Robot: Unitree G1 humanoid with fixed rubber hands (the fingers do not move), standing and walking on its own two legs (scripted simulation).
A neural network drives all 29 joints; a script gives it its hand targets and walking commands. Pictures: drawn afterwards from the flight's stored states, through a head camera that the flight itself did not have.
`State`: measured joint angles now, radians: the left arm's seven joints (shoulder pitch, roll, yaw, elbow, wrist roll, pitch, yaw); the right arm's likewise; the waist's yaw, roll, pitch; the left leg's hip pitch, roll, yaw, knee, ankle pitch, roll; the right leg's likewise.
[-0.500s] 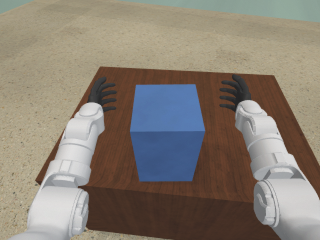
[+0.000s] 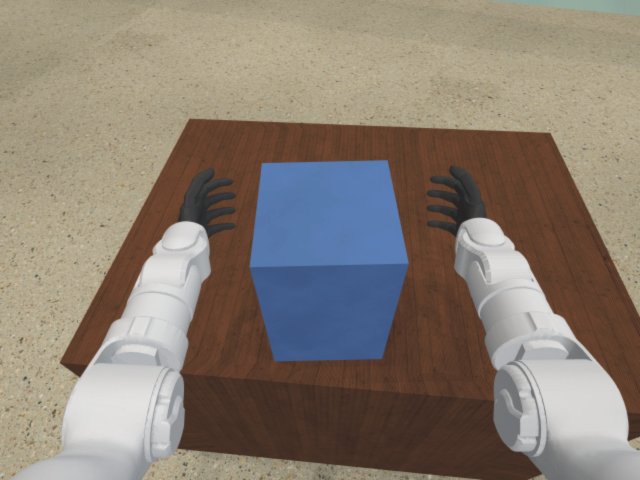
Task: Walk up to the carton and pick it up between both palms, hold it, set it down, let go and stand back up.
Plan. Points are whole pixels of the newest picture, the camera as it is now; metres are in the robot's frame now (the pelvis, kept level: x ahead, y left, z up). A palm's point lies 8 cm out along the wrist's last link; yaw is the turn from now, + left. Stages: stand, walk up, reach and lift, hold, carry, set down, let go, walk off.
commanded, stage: reach and lift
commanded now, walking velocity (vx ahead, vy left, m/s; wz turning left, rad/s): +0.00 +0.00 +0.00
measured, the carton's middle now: (326, 268) +0.44 +0.00 -0.01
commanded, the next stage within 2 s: none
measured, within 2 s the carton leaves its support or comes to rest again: neither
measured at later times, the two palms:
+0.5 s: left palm (223, 257) +0.45 +0.15 +0.02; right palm (441, 257) +0.43 -0.17 +0.02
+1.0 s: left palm (237, 255) +0.45 +0.13 +0.02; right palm (422, 255) +0.44 -0.14 +0.02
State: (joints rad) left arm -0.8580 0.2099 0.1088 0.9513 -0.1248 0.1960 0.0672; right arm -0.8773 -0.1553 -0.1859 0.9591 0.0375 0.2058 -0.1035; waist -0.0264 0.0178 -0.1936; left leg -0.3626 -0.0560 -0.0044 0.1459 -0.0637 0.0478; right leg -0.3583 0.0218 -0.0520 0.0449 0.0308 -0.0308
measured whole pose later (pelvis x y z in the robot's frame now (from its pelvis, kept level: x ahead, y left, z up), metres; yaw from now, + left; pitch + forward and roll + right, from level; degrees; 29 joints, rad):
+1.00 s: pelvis +0.01 +0.01 -0.01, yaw -1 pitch +29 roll +0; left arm -0.85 0.02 0.32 1.11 0.18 -0.20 0.13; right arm -0.86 0.04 -0.45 1.08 -0.30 -0.19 -0.10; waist -0.02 0.03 -0.31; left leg -0.62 -0.06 0.01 0.18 -0.06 0.05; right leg -0.63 0.01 -0.04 0.10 0.03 -0.02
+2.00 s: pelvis +0.03 +0.01 -0.01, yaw +0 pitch +26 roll +0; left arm -0.69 -0.16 0.55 0.86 0.42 -0.16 0.07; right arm -0.73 0.16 -0.66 0.92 -0.53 -0.24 -0.03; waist -0.04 0.02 -0.28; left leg -0.40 -0.07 -0.02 -0.09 0.04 0.06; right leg -0.44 0.01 -0.05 -0.09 0.08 -0.02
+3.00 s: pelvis +0.03 +0.01 +0.00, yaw -1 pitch +24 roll +0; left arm -0.69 -0.11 0.39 0.93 0.27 -0.09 0.14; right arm -0.70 0.08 -0.45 0.93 -0.33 -0.12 -0.08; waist -0.02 0.03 -0.32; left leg -0.39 -0.07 0.01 -0.03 0.00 0.06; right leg -0.41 0.01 -0.03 -0.08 0.07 -0.02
